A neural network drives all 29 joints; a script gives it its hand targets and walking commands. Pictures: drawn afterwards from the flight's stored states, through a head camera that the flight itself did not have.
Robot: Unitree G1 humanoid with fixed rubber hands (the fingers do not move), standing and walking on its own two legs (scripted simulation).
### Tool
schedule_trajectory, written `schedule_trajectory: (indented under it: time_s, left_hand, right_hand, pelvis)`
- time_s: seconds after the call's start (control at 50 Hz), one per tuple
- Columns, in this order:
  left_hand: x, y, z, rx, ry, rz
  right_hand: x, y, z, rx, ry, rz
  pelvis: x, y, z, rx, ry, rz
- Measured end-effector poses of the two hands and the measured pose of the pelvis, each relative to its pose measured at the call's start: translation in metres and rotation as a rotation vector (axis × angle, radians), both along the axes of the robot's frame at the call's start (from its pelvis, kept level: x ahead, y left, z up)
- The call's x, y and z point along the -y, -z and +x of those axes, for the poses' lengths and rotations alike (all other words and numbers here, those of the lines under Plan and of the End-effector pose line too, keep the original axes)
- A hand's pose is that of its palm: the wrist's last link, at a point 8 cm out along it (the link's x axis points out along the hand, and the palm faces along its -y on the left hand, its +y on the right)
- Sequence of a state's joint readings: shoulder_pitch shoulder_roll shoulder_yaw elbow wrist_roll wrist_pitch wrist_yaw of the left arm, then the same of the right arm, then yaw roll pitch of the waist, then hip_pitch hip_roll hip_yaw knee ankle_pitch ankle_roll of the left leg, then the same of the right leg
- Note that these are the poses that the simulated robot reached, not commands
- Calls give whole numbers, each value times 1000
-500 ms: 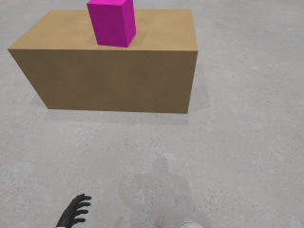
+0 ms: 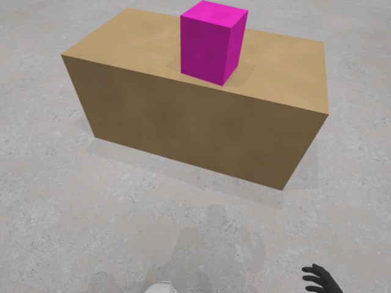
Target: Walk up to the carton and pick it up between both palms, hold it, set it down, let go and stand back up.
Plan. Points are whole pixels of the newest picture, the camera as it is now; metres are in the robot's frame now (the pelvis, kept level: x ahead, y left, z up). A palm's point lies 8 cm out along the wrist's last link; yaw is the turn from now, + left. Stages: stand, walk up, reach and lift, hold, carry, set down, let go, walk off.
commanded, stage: walk up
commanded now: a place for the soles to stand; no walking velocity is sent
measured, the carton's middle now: (212, 43) +1.09 +0.03 -0.02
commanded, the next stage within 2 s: none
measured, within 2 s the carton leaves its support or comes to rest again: neither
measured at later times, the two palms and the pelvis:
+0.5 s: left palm (131, 205) +0.32 +0.20 -0.06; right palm (355, 285) +0.20 -0.32 -0.11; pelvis +0.21 -0.06 +0.01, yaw -1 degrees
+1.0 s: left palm (124, 175) +0.43 +0.25 -0.10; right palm (308, 163) +0.50 -0.27 -0.06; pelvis +0.41 -0.01 +0.02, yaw +0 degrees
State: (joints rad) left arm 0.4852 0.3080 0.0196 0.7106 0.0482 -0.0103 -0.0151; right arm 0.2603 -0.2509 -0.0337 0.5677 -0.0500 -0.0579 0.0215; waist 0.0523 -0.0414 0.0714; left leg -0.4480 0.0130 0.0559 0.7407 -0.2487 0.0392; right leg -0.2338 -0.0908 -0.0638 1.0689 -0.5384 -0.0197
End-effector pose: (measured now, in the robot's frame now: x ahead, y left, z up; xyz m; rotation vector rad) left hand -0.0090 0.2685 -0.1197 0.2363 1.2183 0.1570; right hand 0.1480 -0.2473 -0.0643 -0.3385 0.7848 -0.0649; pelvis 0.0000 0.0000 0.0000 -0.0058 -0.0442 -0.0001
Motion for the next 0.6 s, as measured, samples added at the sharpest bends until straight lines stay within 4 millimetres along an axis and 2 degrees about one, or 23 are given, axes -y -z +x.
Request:
schedule_trajectory:
  time_s: [0.12, 0.22, 0.3, 0.4, 0.46, 0.6]
  left_hand:
    - [5, -26, 125, 170, 108, -29]
    - [19, -47, 208, 261, 173, -36]
    - [40, -56, 264, 299, 214, -30]
    - [67, -58, 328, 370, 230, 14]
    - [74, -57, 338, 372, 198, 50]
    - [58, -62, 295, 160, 32, 98]
  right_hand:
    - [24, -5, -38, -173, 161, -40]
    - [40, -2, -58, -297, 242, -39]
    - [51, 9, -52, -353, 278, -7]
    - [70, 36, -17, -397, 276, 36]
    - [74, 47, 20, -416, 222, 55]
    - [76, 31, 154, -280, 89, 75]
  pelvis:
    - [-1, -20, 45, 4, 6, 3]
    - [6, -28, 84, -7, 12, 15]
    - [18, -27, 118, -13, 23, 29]
    - [44, -12, 168, -11, 31, 27]
    - [55, -7, 191, 13, 20, 26]
    - [57, -25, 244, 16, 9, 24]
